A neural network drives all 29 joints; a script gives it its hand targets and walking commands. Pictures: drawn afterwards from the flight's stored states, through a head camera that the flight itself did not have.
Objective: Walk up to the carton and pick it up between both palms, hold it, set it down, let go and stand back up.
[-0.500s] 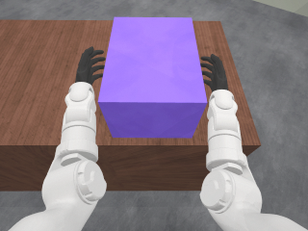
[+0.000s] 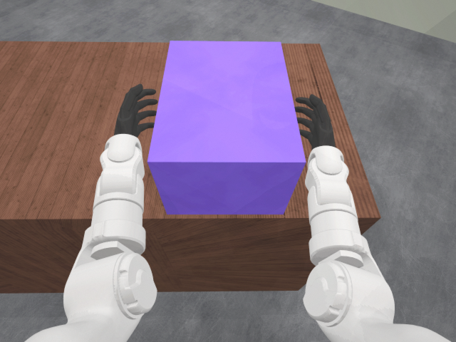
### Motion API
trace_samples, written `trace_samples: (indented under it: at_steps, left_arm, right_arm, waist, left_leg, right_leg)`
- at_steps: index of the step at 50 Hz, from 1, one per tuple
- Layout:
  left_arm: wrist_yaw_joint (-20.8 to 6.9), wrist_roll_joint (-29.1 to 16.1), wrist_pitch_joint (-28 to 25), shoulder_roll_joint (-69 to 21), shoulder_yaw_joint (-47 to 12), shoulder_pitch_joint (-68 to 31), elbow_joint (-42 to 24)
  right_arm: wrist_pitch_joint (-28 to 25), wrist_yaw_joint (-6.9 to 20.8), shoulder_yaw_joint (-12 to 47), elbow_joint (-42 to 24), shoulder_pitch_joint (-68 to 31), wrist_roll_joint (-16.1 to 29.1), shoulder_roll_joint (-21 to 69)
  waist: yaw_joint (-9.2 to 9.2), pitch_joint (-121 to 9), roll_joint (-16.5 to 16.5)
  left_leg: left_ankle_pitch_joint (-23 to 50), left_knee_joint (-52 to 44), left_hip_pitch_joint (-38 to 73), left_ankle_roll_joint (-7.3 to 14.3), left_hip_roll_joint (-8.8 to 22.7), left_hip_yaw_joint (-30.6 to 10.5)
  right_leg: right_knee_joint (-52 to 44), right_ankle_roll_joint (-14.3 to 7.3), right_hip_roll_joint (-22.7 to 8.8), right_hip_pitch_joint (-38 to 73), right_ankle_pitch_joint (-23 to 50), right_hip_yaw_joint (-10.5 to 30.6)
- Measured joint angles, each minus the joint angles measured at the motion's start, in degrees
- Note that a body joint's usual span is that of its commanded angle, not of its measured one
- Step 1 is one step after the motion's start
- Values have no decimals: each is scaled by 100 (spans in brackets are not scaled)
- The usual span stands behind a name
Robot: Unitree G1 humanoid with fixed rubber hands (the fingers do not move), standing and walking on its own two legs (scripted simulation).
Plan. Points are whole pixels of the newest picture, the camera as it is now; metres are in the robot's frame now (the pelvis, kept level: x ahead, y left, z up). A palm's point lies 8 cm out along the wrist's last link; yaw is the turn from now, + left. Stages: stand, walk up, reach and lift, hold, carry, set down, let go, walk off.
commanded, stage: reach and lift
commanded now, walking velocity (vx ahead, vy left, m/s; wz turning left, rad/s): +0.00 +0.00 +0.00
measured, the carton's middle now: (225, 125) +0.53 -0.01 +0.04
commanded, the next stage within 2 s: none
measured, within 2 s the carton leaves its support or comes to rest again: leaves its support in 0.42 s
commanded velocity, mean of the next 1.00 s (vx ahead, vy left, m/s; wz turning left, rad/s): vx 0.00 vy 0.00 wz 0.00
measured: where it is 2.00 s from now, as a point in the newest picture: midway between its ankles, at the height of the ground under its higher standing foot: outside the picture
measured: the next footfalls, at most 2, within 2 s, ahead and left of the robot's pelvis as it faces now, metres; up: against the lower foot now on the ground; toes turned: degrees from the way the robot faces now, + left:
none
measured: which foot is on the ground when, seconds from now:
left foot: down 0.00-1.00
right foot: down 0.00-1.00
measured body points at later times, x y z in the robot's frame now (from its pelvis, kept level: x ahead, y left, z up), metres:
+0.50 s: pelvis -0.03 +0.00 +0.00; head -0.01 +0.00 +0.45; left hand +0.41 +0.16 +0.12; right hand +0.39 -0.17 +0.11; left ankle +0.00 +0.08 -0.75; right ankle -0.05 -0.09 -0.75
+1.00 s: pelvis -0.04 +0.00 +0.00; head -0.04 +0.02 +0.45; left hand +0.39 +0.16 +0.16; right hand +0.36 -0.17 +0.13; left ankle +0.00 +0.08 -0.75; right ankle -0.05 -0.09 -0.75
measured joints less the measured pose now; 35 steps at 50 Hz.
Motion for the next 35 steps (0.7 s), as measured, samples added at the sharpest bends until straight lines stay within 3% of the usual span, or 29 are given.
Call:
trace_samples:
  at_steps: [14,35]
  left_arm:
    - [95,-294,206,103,-324,249,68]
    - [182,-684,979,365,-805,320,-108]
  right_arm:
    - [89,-120,455,319,180,421,-174]
    - [814,-275,877,303,176,911,-252]
  waist:
    - [-20,15,-23]
    - [-77,57,-74]
  left_leg:
    - [36,112,157,-8,22,52]
    - [36,377,493,-23,54,42]
  right_leg:
    - [133,-44,16,137,7,73]
    - [423,-63,38,468,-19,18]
